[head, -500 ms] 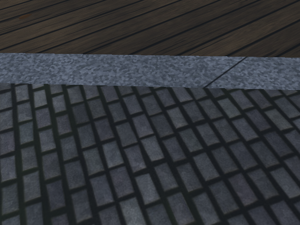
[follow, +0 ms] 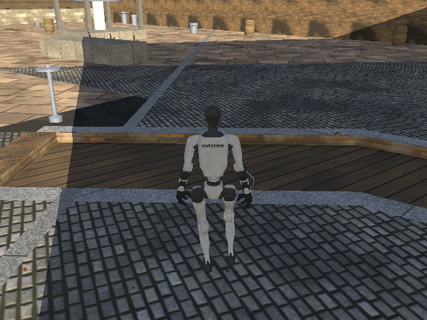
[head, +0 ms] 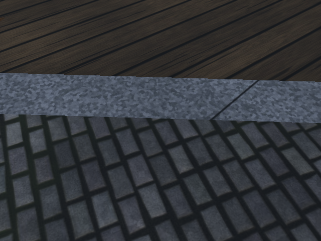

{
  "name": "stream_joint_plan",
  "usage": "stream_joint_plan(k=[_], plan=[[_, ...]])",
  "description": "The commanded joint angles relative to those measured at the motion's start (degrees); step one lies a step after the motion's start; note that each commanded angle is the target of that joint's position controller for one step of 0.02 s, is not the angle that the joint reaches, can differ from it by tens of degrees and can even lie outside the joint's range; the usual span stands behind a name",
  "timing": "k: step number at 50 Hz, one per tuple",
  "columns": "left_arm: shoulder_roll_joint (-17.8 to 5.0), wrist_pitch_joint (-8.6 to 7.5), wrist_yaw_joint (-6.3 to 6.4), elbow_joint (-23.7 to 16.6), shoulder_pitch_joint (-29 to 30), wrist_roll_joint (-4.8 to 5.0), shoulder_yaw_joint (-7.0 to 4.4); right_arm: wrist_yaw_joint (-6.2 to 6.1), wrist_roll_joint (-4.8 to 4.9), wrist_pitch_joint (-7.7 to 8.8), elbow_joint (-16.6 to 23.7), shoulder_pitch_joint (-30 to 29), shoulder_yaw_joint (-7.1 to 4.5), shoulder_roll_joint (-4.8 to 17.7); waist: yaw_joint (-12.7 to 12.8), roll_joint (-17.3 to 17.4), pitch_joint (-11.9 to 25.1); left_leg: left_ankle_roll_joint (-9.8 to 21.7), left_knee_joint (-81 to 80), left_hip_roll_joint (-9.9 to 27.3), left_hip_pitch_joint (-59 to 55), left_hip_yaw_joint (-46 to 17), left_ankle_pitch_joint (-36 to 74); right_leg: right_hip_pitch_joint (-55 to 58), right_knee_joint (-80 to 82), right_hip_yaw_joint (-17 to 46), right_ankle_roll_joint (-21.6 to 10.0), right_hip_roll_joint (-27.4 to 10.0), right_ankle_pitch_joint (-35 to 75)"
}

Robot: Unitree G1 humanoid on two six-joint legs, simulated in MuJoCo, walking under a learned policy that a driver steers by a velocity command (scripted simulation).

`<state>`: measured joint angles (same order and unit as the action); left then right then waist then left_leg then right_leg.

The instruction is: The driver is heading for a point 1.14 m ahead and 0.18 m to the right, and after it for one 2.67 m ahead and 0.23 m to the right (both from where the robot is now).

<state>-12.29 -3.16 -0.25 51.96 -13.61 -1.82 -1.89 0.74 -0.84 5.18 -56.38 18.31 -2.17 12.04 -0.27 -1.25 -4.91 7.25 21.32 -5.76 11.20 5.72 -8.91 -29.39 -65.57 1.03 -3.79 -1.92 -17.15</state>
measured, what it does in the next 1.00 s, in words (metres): walks ahead: right foot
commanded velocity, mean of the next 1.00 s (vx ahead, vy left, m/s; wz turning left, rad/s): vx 0.13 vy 0.00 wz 0.00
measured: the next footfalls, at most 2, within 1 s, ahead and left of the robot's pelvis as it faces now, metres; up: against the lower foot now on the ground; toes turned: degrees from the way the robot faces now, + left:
right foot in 0.28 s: +0.20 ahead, -0.11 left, +0.00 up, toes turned -2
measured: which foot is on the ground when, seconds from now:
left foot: down 0.00-1.00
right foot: up 0.00-0.26, down 0.28-0.84, up 0.86-1.00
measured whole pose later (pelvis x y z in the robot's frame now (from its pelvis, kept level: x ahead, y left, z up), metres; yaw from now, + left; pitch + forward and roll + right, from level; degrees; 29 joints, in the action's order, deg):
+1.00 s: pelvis +0.18 -0.05 -0.01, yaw +1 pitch -1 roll +0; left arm -9.4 -2.9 -0.9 59.6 -15.7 -1.1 -2.2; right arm -1.8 -1.4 3.2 -67.0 29.2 -1.7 10.0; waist -2.3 2.2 -0.6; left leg 1.5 21.6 -0.9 -1.5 1.0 -22.2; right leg -21.1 -41.0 -4.5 -4.9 0.0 -21.5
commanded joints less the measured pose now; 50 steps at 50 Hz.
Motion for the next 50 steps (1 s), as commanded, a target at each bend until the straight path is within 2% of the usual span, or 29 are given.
stream_joint_plan(k=[1,5,9,12,13,14,15,16,17,18,19,20,21,22,23,24,25,28,35,36,37,39,41,42,43,44,45,47,50], plan=[[-1.62,1.20,-0.07,0.62,-8.10,0.11,-0.33,-0.23,-0.11,1.17,0.88,2.04,0.06,4.40,3.39,3.73,3.46,6.19,-8.39,15.80,1.78,-8.44,42.75,3.56,5.72,-1.41,1.30,-0.91,4.70],[-0.48,1.65,0.12,-0.40,-0.72,0.76,0.50,-0.81,0.13,-0.03,-0.76,4.77,0.88,4.21,1.10,5.80,4.32,2.84,-6.65,13.81,-0.89,-5.13,43.18,4.84,18.21,-3.98,2.05,-0.05,11.54],[-1.05,1.89,1.14,-0.07,2.56,0.95,0.66,-1.49,-0.38,-0.99,-2.65,7.55,1.35,3.93,-0.82,6.48,3.99,3.37,-3.75,15.63,-4.60,-6.81,39.99,6.69,24.64,-4.22,1.79,0.98,10.00],[-0.78,1.31,1.89,1.40,1.24,0.92,0.69,-2.16,-0.46,-1.48,-3.32,6.73,1.67,3.33,-0.32,6.02,2.73,3.75,0.40,16.83,-5.61,-9.49,35.73,10.90,32.95,-3.82,0.42,1.69,6.52],[-0.29,0.81,2.15,2.56,-1.04,0.87,0.80,-2.38,-0.07,-1.55,-3.50,5.97,1.76,3.14,1.09,4.64,2.62,2.42,2.94,16.04,-4.67,-9.67,31.94,15.48,40.41,-3.35,-0.10,1.50,11.31],[-2.15,0.08,2.48,3.75,-3.96,0.61,0.43,-2.49,-0.07,-1.33,-3.65,7.18,1.88,2.75,1.41,2.17,4.32,0.26,5.64,14.42,-2.48,-9.65,25.28,22.30,43.97,0.49,-0.46,-2.02,22.14],[-5.84,-0.51,2.65,4.52,-8.08,0.19,-0.24,-2.66,-0.09,-1.20,-3.40,10.69,2.07,1.78,0.10,-2.36,8.48,-1.34,9.96,11.93,1.66,-8.01,8.04,30.86,40.39,7.29,-2.30,-10.41,42.90],[-5.07,0.04,2.66,5.18,-6.92,1.18,0.09,-2.73,1.38,-2.21,-5.78,15.92,2.78,-2.55,-1.13,-8.79,10.89,-2.87,12.81,6.44,3.84,-4.68,-13.22,31.08,39.94,12.58,-10.71,-16.24,50.30],[-1.78,0.43,2.36,4.93,-6.46,1.32,0.88,-3.22,0.92,-3.24,-6.13,13.17,2.06,0.67,0.27,-6.93,9.67,-3.44,13.66,5.44,2.94,-4.29,-18.82,26.90,43.12,15.60,-12.45,-17.08,42.58],[-1.20,0.65,2.23,4.72,-4.02,1.08,1.20,-3.15,0.46,-3.82,-5.72,10.34,1.66,1.22,-0.32,-6.18,6.84,-3.71,12.77,5.13,2.21,-4.70,-18.13,22.69,45.36,14.95,-11.47,-15.23,34.66],[-1.30,1.04,2.35,4.49,-1.53,0.75,1.33,-2.88,0.22,-4.36,-5.88,9.00,1.82,0.23,-1.33,-5.00,5.77,-4.04,10.05,5.39,0.24,-5.01,-16.01,19.47,46.87,13.20,-9.47,-13.02,26.51],[-1.63,1.38,2.64,4.46,0.14,0.87,1.29,-2.62,-0.02,-4.87,-6.15,8.45,2.00,-0.46,-2.40,-4.42,3.93,-4.12,5.88,6.09,-2.45,-5.39,-11.61,15.54,48.03,10.85,-6.64,-10.56,18.29],[-2.13,1.74,2.71,4.73,0.77,1.28,1.02,-2.45,-0.29,-5.12,-6.33,7.96,2.29,-1.03,-2.56,-3.97,2.82,-4.31,2.93,6.75,-4.01,-6.48,-8.08,12.96,49.00,8.93,-3.93,-7.84,8.80],[-2.20,1.95,2.62,5.01,0.72,1.54,0.87,-2.45,-0.57,-5.05,-6.53,7.36,2.47,-1.08,-2.08,-2.77,0.85,-4.45,1.27,7.84,-3.52,-7.62,-6.54,11.99,49.26,7.65,-2.24,-6.00,4.49],[-1.71,1.87,2.48,5.39,0.02,1.69,0.79,-2.54,-0.55,-4.86,-7.18,7.41,2.47,-0.64,-1.35,0.07,-0.36,-4.34,0.79,8.71,-2.45,-8.04,-4.61,13.31,48.73,6.21,-1.62,-4.75,6.05],[-1.01,1.70,2.46,6.27,-1.32,1.79,0.87,-2.71,-0.25,-4.65,-7.63,7.10,2.50,-0.59,-0.84,1.74,-0.08,-4.13,0.13,9.32,-1.87,-8.50,-3.15,15.63,47.40,5.27,-1.41,-4.08,10.01],[-0.67,1.54,2.50,7.18,-2.48,1.80,0.90,-2.94,0.02,-4.38,-7.83,6.80,2.53,-0.60,-0.62,2.10,0.71,-4.00,-0.66,9.84,-1.57,-8.89,-1.93,18.05,45.96,4.60,-1.37,-3.76,14.36],[-0.36,1.27,2.40,8.73,-4.05,1.55,0.95,-3.40,0.32,-3.90,-8.22,5.85,2.54,-0.17,-0.12,1.71,3.01,-3.81,-1.53,10.40,-2.16,-9.04,0.22,21.92,44.19,4.02,-1.61,-3.93,21.19],[0.52,2.05,2.60,11.30,-5.37,1.43,1.26,-3.60,0.20,-4.41,-9.49,5.49,2.86,-1.10,0.14,1.73,0.38,-3.65,-2.67,10.80,-1.77,-9.11,-1.11,20.36,45.49,3.78,-0.93,-3.38,15.85],[0.59,2.14,2.54,11.78,-6.10,1.41,1.25,-3.54,0.11,-4.38,-9.90,6.43,2.84,-1.14,0.06,1.70,1.24,-3.29,-3.02,10.33,-1.99,-8.90,-5.80,20.53,45.70,3.51,-1.10,-2.62,9.59],[-0.16,2.36,2.44,11.92,-6.28,1.44,0.88,-3.44,-0.05,-4.40,-10.08,7.09,2.51,-0.53,0.00,1.68,0.48,-2.49,-2.29,9.40,-1.10,-8.51,-12.46,19.46,44.98,3.16,-1.63,-1.48,1.31],[-1.36,2.76,1.98,11.49,-6.44,1.21,0.10,-3.11,-0.27,-4.43,-9.40,7.65,1.99,0.41,-0.25,2.49,-3.17,0.00,-1.98,9.47,2.24,-10.45,-26.29,13.99,43.65,3.54,-3.14,-0.36,-15.42],[-0.08,2.36,1.33,9.86,-4.13,1.26,0.21,-2.91,0.03,-3.97,-9.05,10.18,1.68,0.96,-1.76,4.22,-7.56,2.52,-4.85,12.41,1.78,-15.93,-33.57,5.93,40.26,3.50,-3.46,0.51,-18.59],[1.22,1.80,0.96,8.52,-1.65,1.14,0.46,-2.96,0.20,-3.61,-9.43,12.47,1.23,2.03,-3.06,7.11,-8.39,4.15,-8.56,15.63,-1.58,-20.94,-34.99,1.33,35.27,0.76,-2.69,2.35,-14.29],[2.26,1.18,0.54,7.11,0.91,0.61,0.65,-3.04,0.13,-3.25,-9.94,13.93,0.43,3.88,-3.79,10.38,-9.15,6.22,-12.89,20.49,-4.90,-26.44,-34.90,-2.47,28.87,-4.23,-1.68,3.82,-7.21],[1.37,0.64,0.24,6.02,2.39,-0.16,0.41,-3.06,-0.14,-2.96,-9.83,13.50,-0.16,4.90,-3.79,10.07,-10.04,7.76,-14.33,23.85,-6.52,-28.89,-31.63,-5.56,25.01,-5.20,-1.50,2.19,-4.67],[0.08,0.10,-0.02,4.95,3.25,-0.22,-0.04,-2.93,-0.46,-2.56,-9.84,13.90,-0.40,4.96,-3.73,8.94,-9.92,8.73,-14.19,25.36,-7.60,-29.79,-27.48,-7.48,22.51,-4.35,-1.56,0.84,-5.59],[-1.17,-0.75,-0.49,3.44,4.36,0.33,-0.76,-2.69,-0.82,-1.72,-9.83,13.93,-0.50,4.20,-2.96,6.51,-9.11,8.14,-12.80,24.71,-11.44,-26.62,-17.13,-9.54,21.28,-3.42,-1.28,-0.51,-6.85],[-0.16,-1.27,-1.23,2.38,3.53,1.19,-1.16,-2.50,-0.57,-1.00,-9.03,11.53,-0.77,4.75,-0.79,6.50,-6.86,5.25,-9.90,20.93,-8.00,-18.81,-6.33,0.19,27.60,-5.98,-0.95,1.14,-2.70]])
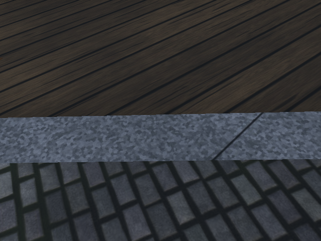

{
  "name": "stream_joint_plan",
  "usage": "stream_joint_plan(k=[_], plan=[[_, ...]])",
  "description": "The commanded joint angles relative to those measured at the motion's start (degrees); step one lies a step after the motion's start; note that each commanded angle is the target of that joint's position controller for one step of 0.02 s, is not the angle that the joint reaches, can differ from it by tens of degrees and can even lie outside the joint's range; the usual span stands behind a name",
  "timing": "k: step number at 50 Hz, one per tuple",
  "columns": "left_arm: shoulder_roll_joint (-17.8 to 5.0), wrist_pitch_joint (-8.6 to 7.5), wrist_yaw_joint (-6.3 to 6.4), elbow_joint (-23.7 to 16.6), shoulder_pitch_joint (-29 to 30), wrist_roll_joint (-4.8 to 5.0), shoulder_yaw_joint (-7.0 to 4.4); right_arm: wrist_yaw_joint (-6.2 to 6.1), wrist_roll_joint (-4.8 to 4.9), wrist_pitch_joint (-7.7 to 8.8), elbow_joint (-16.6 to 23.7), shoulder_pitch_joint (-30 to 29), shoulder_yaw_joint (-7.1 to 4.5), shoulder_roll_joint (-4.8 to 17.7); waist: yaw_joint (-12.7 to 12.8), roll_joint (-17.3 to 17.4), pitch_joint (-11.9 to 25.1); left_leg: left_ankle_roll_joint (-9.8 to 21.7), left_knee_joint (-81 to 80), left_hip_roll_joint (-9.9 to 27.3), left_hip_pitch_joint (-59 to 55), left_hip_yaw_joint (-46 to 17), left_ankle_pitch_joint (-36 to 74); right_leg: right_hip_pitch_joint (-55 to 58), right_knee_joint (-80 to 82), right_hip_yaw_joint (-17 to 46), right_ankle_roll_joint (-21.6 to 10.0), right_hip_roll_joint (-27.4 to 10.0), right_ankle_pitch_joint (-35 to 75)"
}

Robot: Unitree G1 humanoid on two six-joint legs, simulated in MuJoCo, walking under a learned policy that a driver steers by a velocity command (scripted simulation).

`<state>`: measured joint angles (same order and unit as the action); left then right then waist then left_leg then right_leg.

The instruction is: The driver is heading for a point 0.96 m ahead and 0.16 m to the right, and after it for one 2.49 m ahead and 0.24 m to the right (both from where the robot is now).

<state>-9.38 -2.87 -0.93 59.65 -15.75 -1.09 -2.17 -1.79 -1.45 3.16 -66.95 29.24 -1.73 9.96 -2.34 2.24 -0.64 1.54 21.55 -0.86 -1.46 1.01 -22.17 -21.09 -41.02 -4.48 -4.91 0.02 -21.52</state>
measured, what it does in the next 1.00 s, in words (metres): walks ahead: right foot, then left foot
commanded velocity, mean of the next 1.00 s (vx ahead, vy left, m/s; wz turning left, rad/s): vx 0.41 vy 0.00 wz -0.03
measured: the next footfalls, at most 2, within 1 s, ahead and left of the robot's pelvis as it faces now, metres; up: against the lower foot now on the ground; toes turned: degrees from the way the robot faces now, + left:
right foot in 0.06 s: +0.12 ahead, -0.11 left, +0.00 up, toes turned -4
left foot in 0.58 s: +0.45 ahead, +0.06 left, +0.00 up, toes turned +4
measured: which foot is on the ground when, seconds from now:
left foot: down 0.00-0.08, up 0.10-0.56, down 0.58-1.00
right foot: up 0.00-0.04, down 0.06-0.60, up 0.62-1.00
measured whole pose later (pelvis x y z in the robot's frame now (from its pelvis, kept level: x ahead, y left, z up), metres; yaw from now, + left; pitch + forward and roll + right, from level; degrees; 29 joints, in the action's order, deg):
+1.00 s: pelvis +0.47 -0.01 +0.01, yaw -4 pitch -1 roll +1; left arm -9.6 -2.0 -0.4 54.4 -7.1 -1.2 -1.4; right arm -1.3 -1.0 4.9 -61.2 21.9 -1.3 8.5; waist -1.4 -2.0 -4.8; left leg 4.5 17.0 -4.1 0.8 9.1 -15.8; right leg -31.4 -39.2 -3.6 -3.9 -2.2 -3.8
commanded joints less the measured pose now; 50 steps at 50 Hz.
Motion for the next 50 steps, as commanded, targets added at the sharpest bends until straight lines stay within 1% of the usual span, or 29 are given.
stream_joint_plan(k=[1,2,3,4,5,6,7,8,10,12,18,23,25,26,27,28,29,30,31,32,33,34,35,36,37,40,42,46,50], plan=[[-2.18,-1.56,-0.67,-4.39,2.15,0.66,-0.95,0.17,0.40,1.06,2.08,-1.45,-1.27,7.10,3.59,2.80,-10.07,9.56,-7.61,14.03,9.75,-10.63,9.48,0.63,7.10,-2.32,0.00,0.86,4.99],[-2.28,-1.50,-0.53,-2.18,-3.79,0.88,-1.49,0.41,0.61,1.26,2.54,-2.83,-1.21,7.15,6.30,1.76,-8.05,8.00,-2.46,11.34,15.58,-7.20,16.14,12.12,10.09,-3.76,-0.29,3.68,6.59],[-4.53,-1.64,0.00,0.54,-11.97,0.70,-2.69,0.71,0.47,1.71,2.74,-2.98,-0.96,6.70,9.74,-1.42,-4.23,6.27,7.89,8.41,21.30,-3.31,22.75,24.31,11.87,-1.07,-1.27,3.16,6.35],[-10.55,-1.89,0.94,1.88,-21.83,-0.40,-4.29,1.29,0.95,2.04,5.09,-4.31,0.02,3.72,13.77,-12.89,1.48,2.80,28.23,2.23,30.96,3.32,15.60,34.20,21.73,19.72,-5.51,-11.37,-7.61],[-12.92,-1.18,0.98,3.19,-25.33,-0.45,-4.41,1.61,0.56,2.07,6.68,-3.66,-0.03,2.49,12.48,-19.24,3.32,2.56,43.73,-3.26,39.78,2.53,-8.69,34.43,32.45,42.64,-10.85,-22.10,-13.64],[-10.52,-0.57,1.19,1.83,-17.75,-0.16,-3.52,1.94,-0.53,1.62,7.91,-7.46,-0.66,4.31,8.32,-10.14,-2.05,4.07,50.02,1.76,42.07,-2.44,-5.30,27.13,31.84,39.95,-10.44,-21.64,-17.40],[-8.82,-0.75,0.95,-0.45,-10.85,-0.05,-2.91,2.52,-0.43,1.79,8.85,-10.03,-0.58,3.68,6.17,-5.11,-5.53,4.74,49.68,4.00,41.99,-2.92,1.23,20.95,31.99,33.78,-9.26,-19.95,-12.91],[-7.84,-1.19,0.73,-1.40,-7.27,0.08,-2.39,2.78,-0.11,1.97,8.82,-10.02,-0.58,2.78,4.02,-2.89,-6.37,4.73,46.92,5.51,39.32,-3.05,5.36,16.84,32.92,27.64,-7.72,-17.31,-5.47],[-5.34,-2.10,0.92,-1.29,-6.17,0.28,-1.24,3.08,-0.66,1.02,8.06,-7.22,-0.75,1.96,1.34,-3.74,-5.21,3.53,43.16,6.40,34.77,-2.03,7.90,13.81,33.70,19.33,-5.87,-13.47,4.98],[-5.29,-2.84,1.29,0.15,-9.33,0.18,-0.82,3.29,-0.56,0.11,8.88,-8.66,-1.12,2.58,0.91,-4.75,-5.36,2.65,41.15,6.02,35.89,-0.50,9.46,14.70,33.64,15.35,-6.30,-12.53,14.10],[-5.29,-3.34,1.44,1.37,-13.82,0.15,0.04,3.79,0.00,-0.53,15.11,-25.22,-0.96,2.36,3.29,-5.63,-7.80,0.57,24.97,5.33,40.81,2.71,18.30,17.08,34.87,8.98,-6.79,-10.71,25.59],[-6.11,-3.60,1.88,2.45,-16.21,0.09,-0.09,3.80,0.40,-0.34,18.21,-32.59,-0.88,2.81,4.60,-6.38,-8.28,2.38,14.13,3.45,36.74,4.34,20.99,21.83,33.75,7.07,-6.62,-11.95,32.97],[-6.71,-3.53,2.12,2.68,-15.62,-0.21,-0.30,3.55,0.34,0.03,18.69,-32.36,-1.24,3.53,3.77,-6.14,-7.72,4.11,11.86,2.49,34.60,4.71,18.26,25.20,30.73,6.36,-6.17,-12.93,40.36],[-7.23,-3.52,2.22,2.63,-14.70,-0.32,-0.44,3.29,0.34,0.31,18.28,-30.33,-1.57,4.01,2.56,-6.33,-6.37,5.14,10.87,1.18,31.10,5.29,16.12,26.26,27.24,5.44,-5.53,-12.91,48.61],[-7.99,-3.40,2.31,2.67,-14.04,-0.47,-0.66,2.88,0.32,0.62,17.05,-26.00,-2.10,4.82,0.71,-6.77,-3.72,6.16,10.17,-0.62,25.61,5.92,13.83,26.94,21.49,4.66,-4.80,-12.63,56.87],[-8.58,-3.08,2.27,2.69,-13.28,-0.46,-0.84,2.42,0.26,1.07,14.38,-17.88,-2.81,5.73,-2.63,-6.09,0.50,7.29,7.28,-2.57,16.82,6.82,14.08,26.20,11.81,3.37,-3.95,-11.30,60.46],[-8.25,-2.95,2.10,2.25,-12.95,-0.17,-0.69,1.84,-0.57,1.60,11.33,-8.20,-3.85,7.95,-6.16,-4.82,5.76,8.97,5.86,0.28,3.08,3.70,13.91,18.53,-0.75,2.12,-3.00,-9.20,52.24],[-4.05,-2.88,1.54,0.31,-15.58,1.21,0.32,1.32,-2.10,1.85,10.36,0.31,-5.34,13.77,-6.87,3.51,14.02,13.53,4.03,16.63,-13.05,-17.12,4.26,2.71,-21.43,-0.63,-1.23,-4.07,27.42],[-3.76,-2.88,0.97,0.48,-18.57,2.17,-0.25,2.05,-0.84,0.98,10.33,-0.75,-5.64,14.61,-4.55,10.48,19.08,19.58,-6.48,25.60,-18.30,-42.38,0.17,-10.61,-37.65,3.39,-0.31,5.16,-7.52],[-7.14,-2.62,1.14,-0.96,-12.39,1.06,-1.09,2.32,0.38,0.69,11.42,-8.37,-5.03,12.54,-1.97,2.76,10.28,17.14,-7.99,22.61,-10.73,-35.21,-4.11,-15.91,-39.46,7.48,-1.33,0.30,-2.26],[-6.89,-2.95,0.85,-2.47,-7.24,0.61,-1.08,2.52,0.78,1.07,12.36,-13.21,-3.91,8.66,-1.09,-0.51,3.88,15.43,-9.69,20.68,-1.94,-27.05,-1.12,-15.89,-36.37,7.28,-1.47,-1.98,2.82],[-5.53,-2.90,0.73,-2.59,-5.98,0.44,-1.02,2.57,0.53,1.55,12.08,-15.05,-3.12,6.13,0.97,-2.26,0.16,13.26,-11.56,18.07,4.80,-21.27,4.95,-13.18,-32.25,7.12,-1.44,-3.94,5.31],[-4.79,-2.13,0.52,-2.70,-5.81,-0.57,-1.14,2.35,0.67,1.99,11.08,-14.75,-2.29,3.76,2.85,-2.19,-1.54,10.74,-12.49,14.87,9.39,-16.21,9.83,-10.09,-28.94,7.30,-1.15,-5.27,6.45],[-3.16,-1.25,0.16,-2.10,-8.31,-1.09,-0.86,2.04,0.60,2.36,10.32,-13.65,-2.04,3.58,4.03,-0.09,-1.18,10.69,-12.85,14.53,11.41,-13.68,12.98,-7.53,-27.16,6.85,-0.51,-5.48,6.45],[-2.96,-0.64,-0.01,-2.08,-8.26,-1.31,-0.88,1.92,0.58,2.84,9.53,-11.64,-1.91,3.51,4.28,-0.42,-1.55,10.86,-13.11,13.82,12.09,-12.33,17.07,-7.16,-26.40,6.32,0.01,-5.52,6.59],[-3.17,0.44,0.10,-3.54,-4.40,-1.16,-0.97,1.66,0.55,3.67,8.38,-8.59,-1.76,5.64,5.16,-0.99,-3.62,11.20,-11.90,12.98,12.51,-5.78,40.15,-9.77,-21.05,4.07,2.11,-5.29,8.84],[-2.94,0.64,0.23,-4.60,-1.06,-0.69,-0.66,1.67,0.37,3.47,7.97,-7.54,-1.34,5.70,5.00,0.31,-3.43,9.91,-10.20,11.23,11.61,-0.82,50.66,-10.02,-14.54,2.54,2.83,-4.61,12.26],[-1.98,0.58,0.37,-6.21,5.63,0.36,0.43,1.02,0.57,2.91,7.41,-5.55,-0.59,5.15,2.50,3.02,-2.38,7.05,-8.23,9.91,9.28,5.07,53.93,-5.47,-1.48,0.07,1.83,-1.98,20.42],[-3.93,0.39,0.82,-7.51,6.69,-0.43,0.01,-0.49,0.36,1.58,7.36,-5.01,-1.00,6.24,2.07,3.55,-1.45,7.34,-0.68,12.53,3.53,5.88,55.73,-4.16,3.13,-0.86,0.02,-0.32,16.21]])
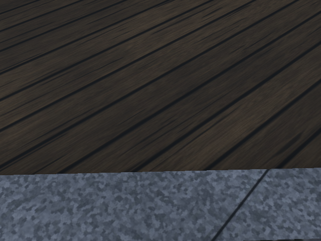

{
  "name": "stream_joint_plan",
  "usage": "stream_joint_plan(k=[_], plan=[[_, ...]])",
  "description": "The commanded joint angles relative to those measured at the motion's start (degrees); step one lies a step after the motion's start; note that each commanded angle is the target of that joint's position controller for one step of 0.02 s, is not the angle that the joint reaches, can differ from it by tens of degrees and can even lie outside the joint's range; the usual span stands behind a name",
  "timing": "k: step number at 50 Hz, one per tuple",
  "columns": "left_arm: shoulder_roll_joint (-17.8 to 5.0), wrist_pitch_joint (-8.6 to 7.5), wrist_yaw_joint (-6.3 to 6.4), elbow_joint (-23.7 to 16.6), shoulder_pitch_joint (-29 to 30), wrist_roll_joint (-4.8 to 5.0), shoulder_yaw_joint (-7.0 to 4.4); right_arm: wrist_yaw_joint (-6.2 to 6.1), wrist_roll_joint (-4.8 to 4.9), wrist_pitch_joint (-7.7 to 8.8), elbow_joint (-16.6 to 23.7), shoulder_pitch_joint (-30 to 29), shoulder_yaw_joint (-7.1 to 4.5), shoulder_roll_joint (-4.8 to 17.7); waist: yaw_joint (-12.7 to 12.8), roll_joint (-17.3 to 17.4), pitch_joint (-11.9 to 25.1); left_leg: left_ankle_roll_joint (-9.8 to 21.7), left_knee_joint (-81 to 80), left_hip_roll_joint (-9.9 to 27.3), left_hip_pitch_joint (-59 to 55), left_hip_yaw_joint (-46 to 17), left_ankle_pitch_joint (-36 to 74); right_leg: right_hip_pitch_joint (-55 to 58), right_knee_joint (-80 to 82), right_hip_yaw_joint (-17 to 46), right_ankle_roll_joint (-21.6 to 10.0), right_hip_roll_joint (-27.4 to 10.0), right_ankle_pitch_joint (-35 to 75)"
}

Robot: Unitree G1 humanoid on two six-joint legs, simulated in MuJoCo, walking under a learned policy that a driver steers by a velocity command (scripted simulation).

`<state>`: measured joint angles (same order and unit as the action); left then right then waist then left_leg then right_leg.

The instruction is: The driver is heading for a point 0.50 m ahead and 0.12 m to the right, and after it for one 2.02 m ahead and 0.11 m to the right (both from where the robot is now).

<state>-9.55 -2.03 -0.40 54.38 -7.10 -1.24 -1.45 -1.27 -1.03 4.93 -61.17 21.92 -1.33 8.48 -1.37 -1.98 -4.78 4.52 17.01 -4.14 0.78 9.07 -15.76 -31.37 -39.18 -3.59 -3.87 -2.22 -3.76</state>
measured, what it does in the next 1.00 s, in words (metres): walks ahead, turning right: right foot, then left foot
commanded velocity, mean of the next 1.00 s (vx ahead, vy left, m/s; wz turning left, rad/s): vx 0.36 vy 0.00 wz -0.37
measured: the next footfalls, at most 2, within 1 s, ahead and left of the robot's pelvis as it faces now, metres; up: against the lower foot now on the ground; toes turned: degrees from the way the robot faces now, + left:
right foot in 0.08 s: +0.17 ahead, -0.08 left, +0.00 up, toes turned -5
left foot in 0.64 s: +0.24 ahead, +0.09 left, +0.00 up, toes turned -21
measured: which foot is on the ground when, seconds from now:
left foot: down 0.00-0.08, up 0.10-0.62, down 0.64-1.00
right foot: up 0.00-0.06, down 0.08-0.64, up 0.66-1.00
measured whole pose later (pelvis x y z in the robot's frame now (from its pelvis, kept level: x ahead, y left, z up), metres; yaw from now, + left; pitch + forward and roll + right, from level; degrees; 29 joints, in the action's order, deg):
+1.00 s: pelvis +0.28 -0.03 +0.00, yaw -22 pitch +3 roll +0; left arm -13.4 -1.2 -3.3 42.9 -4.6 -2.1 -2.3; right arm 0.3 -0.8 4.6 -52.6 27.9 -2.2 11.6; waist -4.2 -2.7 -0.5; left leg 1.8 12.3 -1.8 -2.0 1.1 -17.0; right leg -34.9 -39.4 -1.8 -1.8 -2.0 -6.5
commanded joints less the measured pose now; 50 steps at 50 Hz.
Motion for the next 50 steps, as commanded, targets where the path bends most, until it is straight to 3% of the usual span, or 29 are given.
stream_joint_plan(k=[1,3,4,5,6,7,8,9,10,11,15,20,26,29,31,32,33,34,35,36,39,43,46,50], plan=[[-4.26,-0.58,0.39,-2.14,-3.28,-0.46,-1.02,-1.39,-0.02,-0.50,1.72,1.97,-1.71,8.31,1.56,7.81,3.07,4.39,7.20,16.41,0.50,-2.41,51.03,7.45,2.57,-2.07,-1.77,2.72,-4.24],[-4.92,-1.37,0.63,-0.28,-10.25,-0.70,-1.89,-1.86,0.38,-1.18,2.24,0.67,-2.38,9.43,4.66,5.36,5.59,3.01,20.13,15.48,0.55,-1.57,49.21,14.37,10.35,-2.51,-3.65,4.77,-2.28],[-8.11,-2.04,0.88,0.23,-14.17,-1.01,-2.97,-1.87,0.52,-1.25,3.03,1.39,-2.85,10.38,6.23,0.87,8.78,0.35,32.06,12.63,5.46,0.18,36.23,21.81,13.46,3.44,-5.65,0.49,17.98],[-14.04,-2.11,1.27,-0.70,-16.22,-0.87,-4.61,-1.75,1.04,-1.48,5.49,4.29,-2.34,6.60,4.64,-9.83,14.52,-2.45,52.24,4.10,20.13,2.39,-4.76,34.59,9.51,20.69,-13.88,-15.28,53.13],[-14.21,-0.91,0.90,-1.12,-16.81,1.53,-4.72,-1.30,1.03,-2.38,6.47,4.85,-2.39,6.35,4.67,-9.03,21.42,-3.34,60.76,-0.25,26.77,-6.51,-21.35,37.54,13.59,31.72,-22.05,-21.02,54.18],[-13.02,0.08,0.71,-2.03,-13.88,1.99,-4.77,-1.04,-0.23,-3.13,6.81,2.68,-2.69,7.19,3.61,-2.47,17.37,-3.51,62.23,3.35,29.59,-9.91,-19.07,32.43,16.45,29.77,-21.36,-18.66,32.31],[-10.37,0.84,0.84,-2.81,-10.35,1.27,-4.18,-0.64,-0.71,-3.18,8.12,-2.09,-2.83,7.21,3.34,0.02,10.52,-3.52,59.37,4.84,32.69,-10.62,-15.15,25.81,20.57,28.44,-18.82,-15.22,10.90],[-8.46,1.48,1.02,-3.18,-8.37,0.72,-3.69,-0.33,-0.91,-3.18,9.12,-5.19,-3.18,7.75,2.23,1.50,6.36,-3.51,54.03,6.51,33.23,-11.23,-11.20,20.98,24.44,27.01,-15.57,-11.95,-5.12],[-7.43,1.80,1.29,-3.62,-7.35,0.73,-3.49,-0.06,-1.30,-3.59,9.95,-6.20,-3.37,8.21,1.35,0.04,5.06,-3.69,49.17,7.44,31.58,-11.31,-8.41,17.76,27.31,25.76,-13.25,-9.22,-15.90],[-7.53,1.71,1.36,-4.03,-6.92,0.48,-3.55,0.23,-1.54,-4.17,9.97,-5.81,-3.28,7.65,0.81,-1.48,5.25,-4.07,46.87,6.93,29.63,-10.62,-6.32,16.31,28.75,25.23,-12.15,-7.57,-19.13],[-10.54,0.47,0.95,-4.67,-9.08,0.40,-4.65,0.72,-1.44,-4.53,11.24,-7.92,-3.13,6.92,1.17,-1.19,6.35,-6.07,39.39,6.56,29.10,-10.41,-3.02,16.72,30.41,25.27,-11.36,-5.50,-21.15],[-12.29,0.56,0.46,-5.58,-12.48,0.44,-5.43,0.75,-1.17,-4.24,14.49,-14.16,-3.28,8.42,3.54,-3.07,5.75,-7.57,32.03,6.17,32.34,-10.86,-0.67,19.63,31.62,29.24,-10.75,-5.60,-25.90],[-13.38,0.54,0.15,-7.57,-13.03,-0.05,-5.99,0.87,-0.56,-3.08,17.90,-17.54,-2.67,8.85,4.36,-4.01,5.89,-6.69,24.60,4.16,28.97,-11.04,-3.02,18.91,29.41,32.09,-11.18,-4.92,-27.03],[-12.73,0.37,-0.20,-8.89,-10.95,-0.13,-5.84,0.89,-0.15,-2.21,18.16,-14.32,-2.10,8.47,2.67,-4.44,6.25,-4.78,16.84,2.76,19.15,-9.73,-4.48,13.63,27.21,31.07,-10.40,-3.89,-26.56],[-11.32,0.54,-0.10,-9.70,-8.86,0.05,-5.45,0.25,-0.02,-1.46,16.27,-7.04,-1.93,7.74,-1.42,-1.73,5.76,-2.98,5.23,2.06,4.61,-8.20,1.05,4.87,22.08,28.90,-7.62,-0.26,-28.47],[-8.84,0.13,0.17,-10.37,-8.45,0.30,-4.74,-0.38,-0.48,-0.96,15.41,-2.71,-2.40,10.05,-3.12,2.57,6.20,-1.93,2.03,7.29,-3.74,-13.36,-2.92,-2.61,15.05,25.55,-5.06,2.74,-30.49],[-2.87,-0.58,0.24,-11.47,-8.99,0.49,-2.99,-0.86,-1.34,-0.51,15.49,1.83,-2.82,13.98,-3.71,12.79,8.80,0.05,-6.08,21.56,-7.37,-30.84,-19.55,-6.18,-3.49,15.18,-1.89,9.16,-29.40],[-6.02,-1.13,0.07,-12.43,-7.97,0.09,-3.42,-0.88,-2.08,-0.76,15.37,-0.28,-4.44,19.77,-1.89,13.48,2.04,4.77,-12.31,27.19,-2.64,-47.41,-30.62,-16.77,-11.07,11.15,-1.87,11.70,-25.65],[-9.09,-1.53,-0.41,-12.87,-7.52,-1.03,-3.85,-0.45,-1.46,-0.75,15.56,-2.50,-4.44,17.39,0.62,8.34,-1.18,6.74,-11.44,27.03,0.55,-46.12,-30.64,-17.55,-15.20,13.50,-2.02,6.69,-20.37],[-10.40,-1.65,-1.18,-11.87,-7.62,-1.23,-4.21,0.28,-0.41,-0.45,16.14,-4.96,-3.52,13.70,1.77,5.62,-1.30,5.43,-10.38,22.81,1.19,-39.57,-25.71,-16.61,-16.22,13.31,-1.20,5.79,-16.48],[-9.51,-1.02,-2.23,-11.07,-7.37,-1.71,-3.84,0.92,-0.12,0.54,15.47,-3.51,-2.76,11.27,1.65,8.12,1.51,3.70,-10.16,16.04,1.44,-25.43,-5.44,-13.04,-18.73,9.89,1.52,4.57,-9.41],[-7.46,-0.25,-2.51,-14.05,0.45,-1.50,-2.52,1.51,0.36,0.85,12.90,2.35,-2.61,10.46,0.05,7.99,1.55,5.17,-8.86,14.65,0.09,-18.81,14.57,-14.04,-15.02,4.46,3.09,1.55,-4.19],[-5.59,-0.06,-2.97,-16.12,7.06,-1.08,-1.21,1.53,0.43,0.64,11.79,5.08,-2.53,10.58,-1.93,9.06,1.00,4.96,-7.95,13.60,0.97,-15.21,22.63,-9.20,-4.97,0.84,3.22,0.80,-1.37],[-6.29,-0.27,-2.76,-17.69,11.07,-0.49,-0.81,1.21,0.31,0.09,10.55,7.82,-2.83,12.57,-2.87,9.35,0.00,5.08,-5.48,15.80,-0.39,-15.37,29.08,-2.13,4.01,-1.20,1.04,1.85,-3.35]])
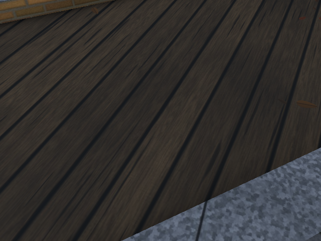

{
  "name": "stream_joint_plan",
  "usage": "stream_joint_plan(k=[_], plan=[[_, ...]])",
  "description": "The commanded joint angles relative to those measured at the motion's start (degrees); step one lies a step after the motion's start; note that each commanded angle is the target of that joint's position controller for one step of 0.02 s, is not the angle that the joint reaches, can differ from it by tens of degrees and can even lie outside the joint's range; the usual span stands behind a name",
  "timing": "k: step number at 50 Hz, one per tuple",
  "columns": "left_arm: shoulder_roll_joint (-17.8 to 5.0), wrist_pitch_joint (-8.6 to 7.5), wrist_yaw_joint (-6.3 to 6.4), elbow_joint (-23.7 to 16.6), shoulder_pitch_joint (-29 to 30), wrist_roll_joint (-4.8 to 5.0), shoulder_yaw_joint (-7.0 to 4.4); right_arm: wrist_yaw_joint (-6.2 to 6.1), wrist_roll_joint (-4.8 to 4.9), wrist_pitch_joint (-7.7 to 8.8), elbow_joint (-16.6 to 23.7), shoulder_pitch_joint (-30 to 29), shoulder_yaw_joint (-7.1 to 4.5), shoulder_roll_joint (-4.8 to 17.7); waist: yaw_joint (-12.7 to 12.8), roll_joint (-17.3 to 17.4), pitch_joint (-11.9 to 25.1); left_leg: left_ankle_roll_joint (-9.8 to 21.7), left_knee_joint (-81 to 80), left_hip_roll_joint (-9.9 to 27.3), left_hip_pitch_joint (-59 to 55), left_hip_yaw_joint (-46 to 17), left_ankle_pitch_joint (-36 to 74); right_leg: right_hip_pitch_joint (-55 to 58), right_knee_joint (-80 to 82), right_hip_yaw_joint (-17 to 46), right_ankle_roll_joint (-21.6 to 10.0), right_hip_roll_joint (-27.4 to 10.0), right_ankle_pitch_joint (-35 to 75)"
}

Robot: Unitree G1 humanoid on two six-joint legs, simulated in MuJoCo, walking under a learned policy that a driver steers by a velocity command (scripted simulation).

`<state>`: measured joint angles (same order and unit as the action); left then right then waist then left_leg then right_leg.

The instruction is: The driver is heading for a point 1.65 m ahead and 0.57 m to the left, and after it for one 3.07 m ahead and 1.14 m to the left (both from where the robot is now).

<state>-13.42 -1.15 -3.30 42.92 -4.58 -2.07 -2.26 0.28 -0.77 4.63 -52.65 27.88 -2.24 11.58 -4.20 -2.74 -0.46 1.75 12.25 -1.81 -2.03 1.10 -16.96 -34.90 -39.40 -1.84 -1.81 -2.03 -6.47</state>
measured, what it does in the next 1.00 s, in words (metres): walks ahead, turning left: right foot, then left foot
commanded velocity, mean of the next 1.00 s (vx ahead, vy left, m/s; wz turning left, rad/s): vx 0.50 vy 0.00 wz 0.42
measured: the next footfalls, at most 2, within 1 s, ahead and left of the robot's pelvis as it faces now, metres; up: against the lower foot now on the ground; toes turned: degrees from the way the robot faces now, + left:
right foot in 0.10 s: +0.20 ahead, -0.11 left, +0.00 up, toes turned -1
left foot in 0.60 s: +0.37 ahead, +0.08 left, +0.00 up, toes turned +19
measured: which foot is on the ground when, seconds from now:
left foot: down 0.00-0.10, up 0.12-0.58, down 0.60-1.00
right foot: up 0.00-0.08, down 0.10-0.60, up 0.62-1.00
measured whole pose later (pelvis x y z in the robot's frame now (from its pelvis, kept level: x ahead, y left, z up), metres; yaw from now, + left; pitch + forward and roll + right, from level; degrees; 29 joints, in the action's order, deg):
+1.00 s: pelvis +0.48 +0.06 -0.01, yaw +29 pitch +1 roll +0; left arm -17.5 0.2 -2.2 44.8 -5.3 -2.6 -4.7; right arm -1.1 -0.9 4.0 -49.7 29.1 -3.0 16.5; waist -4.2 -2.2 0.2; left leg 6.7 23.0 -7.7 0.2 -8.8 -22.5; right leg -38.6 -42.7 3.6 1.4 -4.7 9.4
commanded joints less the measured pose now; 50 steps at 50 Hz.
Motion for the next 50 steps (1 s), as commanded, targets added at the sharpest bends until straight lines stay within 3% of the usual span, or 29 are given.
stream_joint_plan(k=[1,3,4,5,6,7,8,9,11,15,21,24,25,26,27,28,29,30,31,32,33,34,36,39,40,41,45,47,50], plan=[[-2.78,-1.36,0.47,-6.17,7.70,0.39,-0.10,-0.47,0.04,0.17,1.75,1.89,-1.93,9.88,0.76,10.00,-4.13,7.74,0.88,14.17,2.07,-7.99,34.20,4.19,5.76,-3.00,-1.79,2.48,-1.81],[-4.46,-1.93,1.50,-3.63,-0.62,0.19,-0.94,-0.70,0.17,-0.25,1.62,1.03,-2.18,11.44,4.91,9.31,-0.11,6.62,10.50,13.40,1.90,-7.38,47.95,16.47,10.07,-3.36,-3.44,5.74,-4.20],[-5.92,-2.61,2.18,-0.84,-9.48,-0.29,-1.66,-0.69,0.72,-0.45,1.55,0.44,-2.13,11.52,9.26,7.05,4.67,5.49,21.08,11.13,6.08,-5.00,46.56,29.06,13.06,-2.21,-4.85,5.10,-1.31],[-10.27,-3.29,3.22,0.66,-19.34,-1.74,-2.80,-0.48,1.20,-0.31,3.51,-0.35,-1.54,9.43,13.10,1.78,12.07,4.49,36.81,8.45,17.36,-3.49,28.69,44.22,14.57,10.08,-7.38,-6.94,-9.19],[-15.22,-3.17,3.57,0.84,-21.41,-2.39,-3.66,-0.26,2.76,-0.36,5.38,5.61,0.20,1.50,9.82,-11.12,20.20,2.46,55.57,0.18,35.96,-0.36,-14.13,58.19,18.50,34.99,-12.46,-24.60,-12.47],[-12.39,-2.40,3.47,0.85,-20.63,-0.21,-3.44,-0.95,1.18,-1.00,4.11,2.64,-1.89,9.47,11.42,-4.00,17.36,3.43,60.58,1.24,39.21,-5.04,-12.04,50.84,21.99,38.18,-13.02,-23.63,-16.99],[-8.69,-2.37,3.46,0.90,-15.52,0.12,-2.29,-0.64,0.91,-0.94,5.45,-2.07,-2.28,9.50,9.08,-2.47,7.85,3.78,60.43,3.64,40.60,-5.82,-6.81,43.03,23.69,28.76,-11.38,-20.32,-15.96],[-5.88,-2.81,3.24,0.93,-12.34,0.31,-1.62,-0.23,0.75,-0.90,5.74,-4.10,-1.88,7.78,7.74,-1.74,2.83,3.52,57.40,5.39,39.04,-5.43,-2.84,35.89,26.27,21.60,-9.75,-17.50,-9.90],[-3.57,-3.45,3.61,1.68,-10.75,0.66,-1.01,0.69,-0.44,-2.43,4.76,-2.90,-2.12,6.55,4.62,-2.64,-0.99,2.64,54.01,6.91,34.34,-5.05,0.09,27.92,28.74,11.52,-6.33,-12.83,-1.13],[-4.76,-5.14,3.82,3.36,-13.01,1.35,-1.51,1.62,-0.65,-4.50,6.33,-6.06,-2.23,4.81,2.64,-1.71,-2.38,1.59,51.14,7.06,36.53,-4.09,5.02,26.29,29.88,3.35,-6.51,-12.36,11.97],[-6.42,-4.90,4.34,5.43,-15.64,1.07,-1.66,3.63,-1.20,-4.69,11.64,-19.08,-0.86,3.19,4.61,-2.54,-3.31,1.80,36.12,4.40,32.67,2.56,18.43,24.71,27.40,-7.20,-5.01,-9.82,22.25],[-7.71,-4.82,4.51,4.80,-14.86,0.52,-1.95,3.57,-0.93,-5.05,12.63,-19.67,-1.48,5.78,3.87,-1.84,-1.74,3.65,35.08,1.65,24.77,7.14,20.36,24.28,23.33,-10.95,-4.50,-9.62,28.82],[-8.94,-5.17,4.77,4.13,-12.56,0.37,-2.10,3.03,-1.81,-5.43,10.75,-13.58,-2.32,7.03,0.28,-2.66,1.59,5.91,41.25,2.11,20.40,5.01,21.69,25.66,16.44,-11.45,-4.16,-11.96,41.53],[-9.24,-4.55,4.94,3.64,-12.60,1.08,-2.16,2.51,-1.19,-5.46,11.43,-13.75,-2.40,7.69,1.04,-2.35,1.11,6.43,35.42,-0.49,20.29,6.54,8.72,26.55,12.96,-12.88,-4.05,-10.09,43.86],[-11.06,-3.47,5.39,4.47,-14.30,1.23,-2.54,2.35,-1.38,-5.83,12.32,-13.94,-2.43,7.81,1.21,-3.99,-0.67,7.50,29.39,-1.14,20.74,5.25,-6.13,29.71,10.15,-10.75,-4.73,-12.69,46.75],[-11.64,-2.26,5.65,5.11,-15.11,0.69,-2.73,2.20,-1.36,-5.74,11.50,-10.41,-3.01,8.74,-0.10,-2.86,0.82,8.70,26.30,-2.68,18.34,5.69,-7.67,32.67,2.04,-10.21,-4.94,-13.37,47.15],[-11.35,-1.12,5.78,5.06,-14.57,0.69,-2.66,1.56,-1.60,-4.97,9.42,-2.46,-3.69,9.74,-4.20,0.64,4.62,10.74,17.33,-2.79,9.44,2.39,-3.42,29.62,-13.72,-11.21,-3.30,-11.99,39.45],[-5.91,-0.66,5.50,3.62,-17.61,-0.24,-1.70,0.81,-1.18,-4.20,9.40,-2.61,-4.56,15.05,-0.57,12.31,6.30,13.58,14.98,10.69,0.56,-16.46,5.78,16.05,-32.31,-11.10,-1.32,-6.05,-4.00],[-4.64,-1.12,4.41,-0.89,-18.23,0.14,-1.50,1.11,0.60,-3.77,12.15,-3.95,-5.10,19.24,1.57,19.91,10.78,25.41,7.42,21.24,-11.59,-48.43,15.95,-6.09,-44.63,-2.68,1.96,5.76,-29.03],[-8.93,-1.87,4.01,-1.10,-11.71,-0.38,-2.30,1.02,1.49,-3.66,11.20,-3.05,-4.92,16.32,-0.63,7.99,5.34,25.43,5.98,20.53,-8.87,-41.48,18.46,-12.28,-42.50,4.58,2.27,1.16,-23.15],[-10.15,-2.45,3.77,-1.47,-9.89,0.94,-2.66,0.57,1.40,-3.78,11.08,-5.11,-4.50,15.22,0.98,5.74,0.74,23.64,6.11,19.26,-2.16,-33.81,23.63,-9.90,-38.26,4.80,2.49,-0.85,-18.05],[-10.04,-2.21,3.91,-0.27,-10.41,0.94,-2.96,0.75,1.03,-3.54,10.90,-7.06,-3.93,13.31,3.45,2.01,-1.73,20.49,6.33,16.20,4.05,-27.57,27.53,-5.66,-32.17,5.23,2.84,-2.98,-16.23],[-9.03,0.02,3.71,1.28,-12.11,-0.52,-2.94,0.48,1.17,-2.84,11.28,-9.58,-2.89,11.00,5.59,2.82,-1.24,16.91,4.65,11.28,9.51,-21.15,26.71,0.84,-25.33,4.68,3.93,-4.15,-13.97],[-5.78,1.85,2.42,0.56,-8.97,-0.97,-2.11,0.01,0.79,-2.43,9.89,-6.10,-3.16,12.60,4.66,3.05,-0.18,16.24,3.12,8.95,10.59,-18.42,31.61,1.56,-20.95,1.90,4.69,-2.78,-9.94],[-5.31,1.97,2.20,0.02,-7.39,-0.80,-1.96,-0.11,0.75,-2.45,9.72,-5.09,-3.09,12.75,4.21,3.20,-0.67,15.73,3.01,8.34,10.44,-17.80,32.61,0.51,-19.34,1.73,4.74,-2.77,-7.64],[-5.77,1.86,1.82,0.31,-6.95,-0.76,-2.10,-0.05,-0.46,-2.14,9.65,-3.60,-3.22,13.45,3.11,3.64,0.43,15.90,3.66,8.74,8.60,-18.22,31.20,-0.96,-21.56,1.47,3.57,-2.60,-1.86],[-10.89,0.73,2.02,-2.55,3.45,-0.45,-4.14,-0.91,0.17,-0.40,5.39,4.57,-3.13,14.17,-0.19,6.23,-2.80,13.16,3.97,9.65,-3.97,-22.53,19.56,-15.87,-11.66,6.62,3.16,-3.64,5.01],[-8.15,0.31,1.40,-3.16,7.09,-0.70,-3.17,-1.69,0.07,0.00,5.23,2.05,-2.53,12.46,-0.56,6.88,-4.00,12.41,4.20,6.64,3.65,-19.61,12.13,-9.47,-3.56,3.98,3.88,-1.76,16.01],[-7.31,0.31,0.47,-3.37,8.06,-0.53,-2.92,-1.83,-0.38,0.39,5.24,1.71,-2.21,12.27,-0.90,7.71,-4.01,12.60,9.27,6.73,7.44,-20.93,7.60,-6.30,-0.84,3.91,2.58,-1.24,22.31]])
